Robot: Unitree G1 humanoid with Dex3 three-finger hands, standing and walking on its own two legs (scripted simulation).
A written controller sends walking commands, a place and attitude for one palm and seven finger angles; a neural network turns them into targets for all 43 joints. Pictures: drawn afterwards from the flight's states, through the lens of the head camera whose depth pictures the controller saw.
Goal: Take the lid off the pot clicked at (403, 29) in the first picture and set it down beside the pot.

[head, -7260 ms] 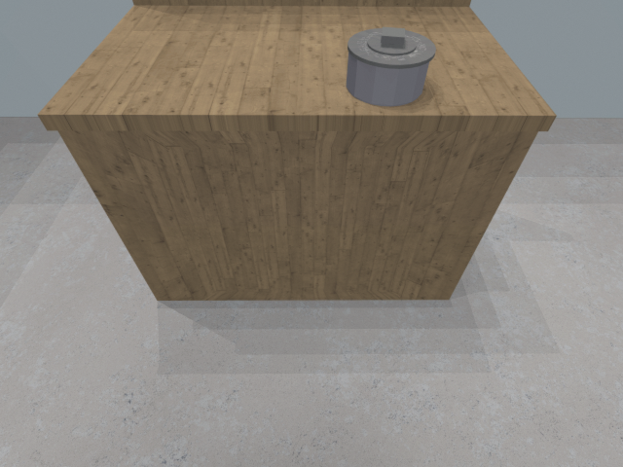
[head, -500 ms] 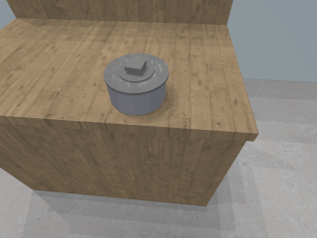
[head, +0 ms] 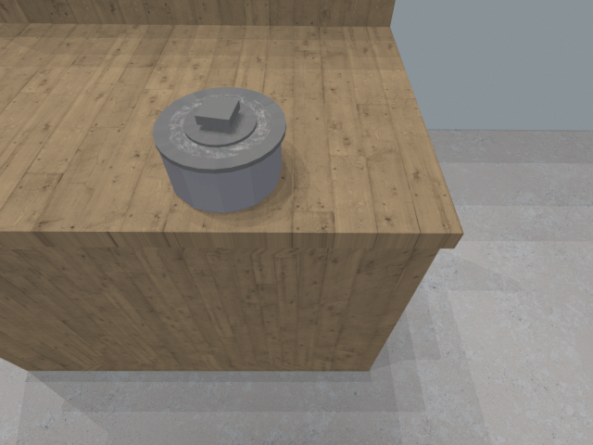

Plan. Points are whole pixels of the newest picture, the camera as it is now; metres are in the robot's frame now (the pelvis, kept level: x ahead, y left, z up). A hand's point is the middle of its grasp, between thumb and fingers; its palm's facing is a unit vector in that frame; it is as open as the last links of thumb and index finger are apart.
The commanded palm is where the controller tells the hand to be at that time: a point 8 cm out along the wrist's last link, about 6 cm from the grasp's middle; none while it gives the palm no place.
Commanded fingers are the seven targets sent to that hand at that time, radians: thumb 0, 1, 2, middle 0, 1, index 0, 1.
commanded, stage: look again from close up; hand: left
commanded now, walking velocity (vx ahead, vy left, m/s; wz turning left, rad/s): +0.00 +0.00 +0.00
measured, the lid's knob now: (218, 111) +0.51 +0.14 +0.17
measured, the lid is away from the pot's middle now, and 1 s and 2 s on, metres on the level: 0.00 0.00 0.00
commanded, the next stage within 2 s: shuffle to correct the standing spot in 1.56 s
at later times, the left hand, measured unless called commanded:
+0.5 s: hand out of the picture +0.04 +0.15 -0.16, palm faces +0.09 -0.97 -0.25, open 7.3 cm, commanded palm none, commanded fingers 0.00 0.90 0.90 -0.20 -0.30 -0.20 -0.30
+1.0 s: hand out of the picture +0.00 +0.16 -0.16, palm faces +0.09 -0.97 -0.22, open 7.4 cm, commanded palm none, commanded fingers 0.00 0.90 0.90 -0.20 -0.30 -0.20 -0.30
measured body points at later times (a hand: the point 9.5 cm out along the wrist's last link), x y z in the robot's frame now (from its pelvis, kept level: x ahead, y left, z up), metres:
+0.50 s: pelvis +0.01 -0.03 +0.00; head +0.03 -0.05 +0.45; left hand +0.03 +0.20 -0.14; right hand +0.05 -0.26 -0.16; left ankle -0.04 +0.13 -0.73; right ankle +0.00 -0.14 -0.73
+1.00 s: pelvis -0.01 -0.02 +0.01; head +0.01 -0.03 +0.46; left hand -0.01 +0.21 -0.14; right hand +0.00 -0.23 -0.16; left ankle -0.04 +0.13 -0.73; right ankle +0.00 -0.14 -0.73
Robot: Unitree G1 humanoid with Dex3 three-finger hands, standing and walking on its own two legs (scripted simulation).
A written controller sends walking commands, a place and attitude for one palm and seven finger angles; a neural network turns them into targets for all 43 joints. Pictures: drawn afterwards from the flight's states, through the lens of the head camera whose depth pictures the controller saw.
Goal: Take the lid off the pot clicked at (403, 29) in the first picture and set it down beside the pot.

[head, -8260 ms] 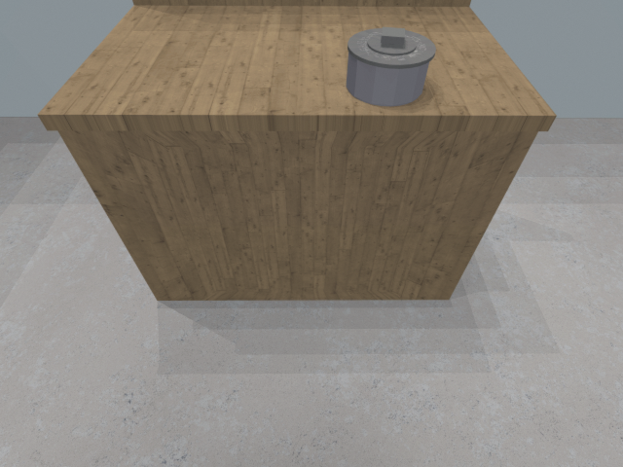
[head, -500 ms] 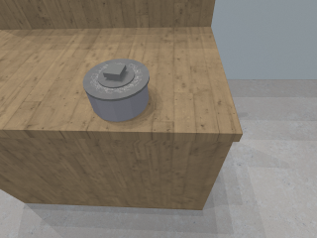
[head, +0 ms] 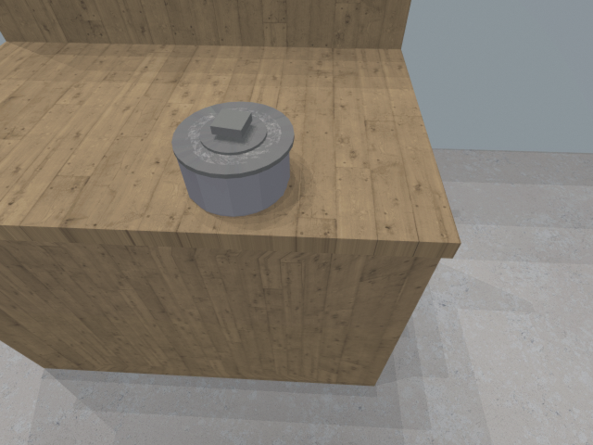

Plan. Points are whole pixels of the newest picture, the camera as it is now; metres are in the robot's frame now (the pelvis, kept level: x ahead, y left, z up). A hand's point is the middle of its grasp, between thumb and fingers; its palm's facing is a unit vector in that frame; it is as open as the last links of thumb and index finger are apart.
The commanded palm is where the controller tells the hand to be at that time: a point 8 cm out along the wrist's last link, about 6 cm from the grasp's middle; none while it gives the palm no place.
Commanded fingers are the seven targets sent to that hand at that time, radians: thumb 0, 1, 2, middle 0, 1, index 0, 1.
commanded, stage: look again from close up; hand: left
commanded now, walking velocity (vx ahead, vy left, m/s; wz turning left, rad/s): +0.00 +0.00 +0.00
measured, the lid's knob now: (231, 123) +0.53 +0.14 +0.16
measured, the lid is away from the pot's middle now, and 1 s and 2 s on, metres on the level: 0.00 0.00 0.00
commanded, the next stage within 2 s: shuffle to correct the standing spot in 0.56 s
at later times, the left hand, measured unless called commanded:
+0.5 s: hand out of the picture -0.01 +0.17 -0.17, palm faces +0.05 -0.98 -0.20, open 7.3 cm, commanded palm none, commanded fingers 0.00 0.90 0.90 -0.20 -0.30 -0.20 -0.30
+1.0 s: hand out of the picture +0.00 +0.18 -0.18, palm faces +0.05 -0.98 -0.19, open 7.4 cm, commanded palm none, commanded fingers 0.00 0.90 0.90 -0.20 -0.30 -0.20 -0.30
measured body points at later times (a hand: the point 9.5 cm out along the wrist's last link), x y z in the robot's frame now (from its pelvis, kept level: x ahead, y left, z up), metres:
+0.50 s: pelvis -0.01 +0.00 +0.00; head +0.00 -0.01 +0.45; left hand -0.01 +0.23 -0.15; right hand -0.02 -0.21 -0.17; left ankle -0.03 +0.15 -0.74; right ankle +0.00 -0.13 -0.74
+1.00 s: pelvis +0.02 +0.00 -0.01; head +0.02 -0.01 +0.44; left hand +0.00 +0.23 -0.16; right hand -0.03 -0.21 -0.17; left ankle -0.03 +0.15 -0.74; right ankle +0.00 -0.12 -0.73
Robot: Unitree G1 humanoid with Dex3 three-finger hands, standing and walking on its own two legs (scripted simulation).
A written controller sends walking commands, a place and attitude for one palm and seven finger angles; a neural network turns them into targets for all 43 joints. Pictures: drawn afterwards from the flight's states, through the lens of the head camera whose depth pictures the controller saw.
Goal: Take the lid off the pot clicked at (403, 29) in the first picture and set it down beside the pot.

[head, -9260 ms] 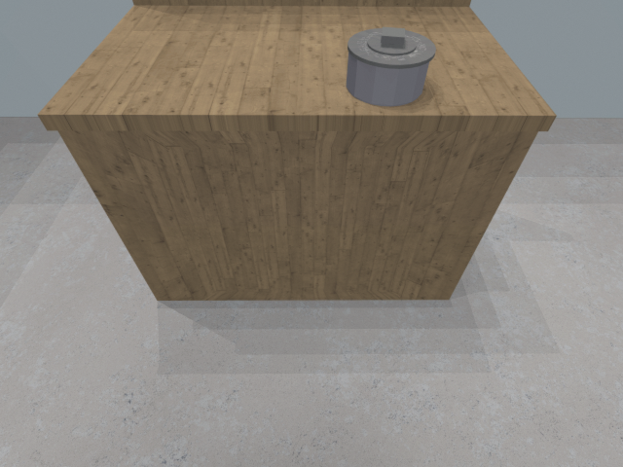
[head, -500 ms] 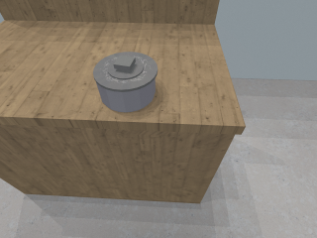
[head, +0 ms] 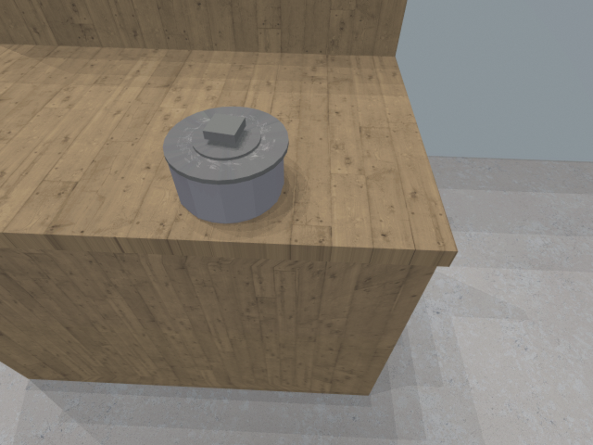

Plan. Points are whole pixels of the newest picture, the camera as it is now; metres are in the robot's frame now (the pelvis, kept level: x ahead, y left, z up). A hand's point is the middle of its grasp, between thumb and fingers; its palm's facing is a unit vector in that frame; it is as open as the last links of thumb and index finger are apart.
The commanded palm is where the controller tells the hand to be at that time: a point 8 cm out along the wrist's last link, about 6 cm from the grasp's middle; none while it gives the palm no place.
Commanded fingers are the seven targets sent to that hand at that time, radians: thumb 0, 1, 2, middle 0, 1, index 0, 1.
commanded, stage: shuffle to correct the standing spot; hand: left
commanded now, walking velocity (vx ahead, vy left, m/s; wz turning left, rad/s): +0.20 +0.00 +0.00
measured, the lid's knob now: (225, 128) +0.51 +0.14 +0.17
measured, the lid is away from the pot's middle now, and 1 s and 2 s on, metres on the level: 0.00 0.00 0.00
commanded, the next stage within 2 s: come to a stop and stand still in 0.04 s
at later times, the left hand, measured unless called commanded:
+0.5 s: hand out of the picture +0.06 +0.18 -0.18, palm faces +0.11 -0.98 -0.17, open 7.4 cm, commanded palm none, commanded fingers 0.00 0.90 0.90 -0.20 -0.30 -0.20 -0.30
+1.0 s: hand out of the picture +0.05 +0.20 -0.16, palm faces +0.08 -0.97 -0.24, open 7.4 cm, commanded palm none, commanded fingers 0.00 0.90 0.90 -0.20 -0.30 -0.20 -0.30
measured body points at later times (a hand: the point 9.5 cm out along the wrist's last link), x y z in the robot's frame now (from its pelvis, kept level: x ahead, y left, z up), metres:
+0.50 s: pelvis +0.06 +0.02 +0.00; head +0.09 +0.03 +0.45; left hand +0.05 +0.23 -0.16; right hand +0.17 -0.20 -0.14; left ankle +0.13 +0.12 -0.73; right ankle +0.00 -0.10 -0.70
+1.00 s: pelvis +0.02 +0.00 +0.01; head +0.01 +0.01 +0.46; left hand +0.04 +0.25 -0.14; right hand +0.06 -0.26 -0.13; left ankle +0.03 +0.11 -0.73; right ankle +0.03 -0.11 -0.73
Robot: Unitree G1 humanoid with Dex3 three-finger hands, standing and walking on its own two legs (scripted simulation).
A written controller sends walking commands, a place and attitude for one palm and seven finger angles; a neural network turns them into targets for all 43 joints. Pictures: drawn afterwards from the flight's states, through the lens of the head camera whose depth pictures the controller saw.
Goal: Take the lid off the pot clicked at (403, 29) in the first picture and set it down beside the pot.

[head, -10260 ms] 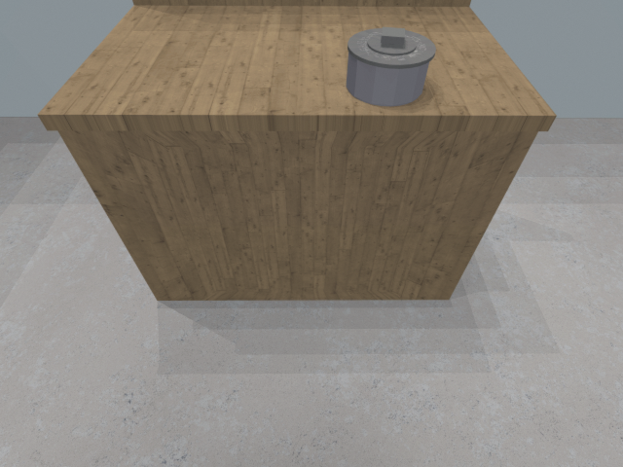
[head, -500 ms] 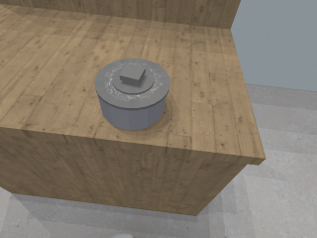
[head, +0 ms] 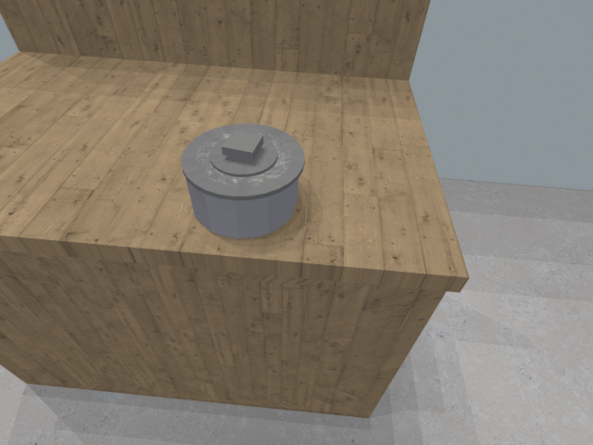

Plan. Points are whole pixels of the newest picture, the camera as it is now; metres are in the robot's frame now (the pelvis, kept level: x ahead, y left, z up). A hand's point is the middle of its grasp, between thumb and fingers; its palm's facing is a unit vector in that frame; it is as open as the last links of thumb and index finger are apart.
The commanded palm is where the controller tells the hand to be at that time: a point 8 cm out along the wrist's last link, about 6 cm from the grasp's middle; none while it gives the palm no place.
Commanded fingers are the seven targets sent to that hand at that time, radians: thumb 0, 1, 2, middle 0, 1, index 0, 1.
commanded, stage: come to a stop and stand still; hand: left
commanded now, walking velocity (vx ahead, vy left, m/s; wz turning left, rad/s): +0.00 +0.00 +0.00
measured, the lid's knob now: (243, 144) +0.50 +0.12 +0.16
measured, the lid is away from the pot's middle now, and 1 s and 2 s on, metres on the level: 0.00 0.00 0.00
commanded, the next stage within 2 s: look again from close up in 0.74 s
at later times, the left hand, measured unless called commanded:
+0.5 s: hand out of the picture +0.03 +0.20 -0.17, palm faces +0.01 -0.98 -0.18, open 7.4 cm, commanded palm none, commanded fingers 0.00 0.90 0.90 -0.20 -0.30 -0.20 -0.30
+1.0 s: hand out of the picture +0.05 +0.21 -0.17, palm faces +0.00 -0.98 -0.18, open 7.4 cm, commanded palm none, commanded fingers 0.00 0.90 0.90 -0.20 -0.30 -0.20 -0.30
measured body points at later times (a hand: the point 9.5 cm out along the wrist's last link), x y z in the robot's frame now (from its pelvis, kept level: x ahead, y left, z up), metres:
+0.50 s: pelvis +0.02 +0.03 +0.01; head +0.03 +0.04 +0.46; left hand +0.03 +0.25 -0.16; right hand +0.03 -0.20 -0.15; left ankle +0.01 +0.11 -0.73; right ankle +0.01 -0.11 -0.73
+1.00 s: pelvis +0.04 +0.03 +0.01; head +0.05 +0.05 +0.46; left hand +0.05 +0.26 -0.16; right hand +0.05 -0.20 -0.14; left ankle +0.01 +0.11 -0.73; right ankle +0.01 -0.11 -0.73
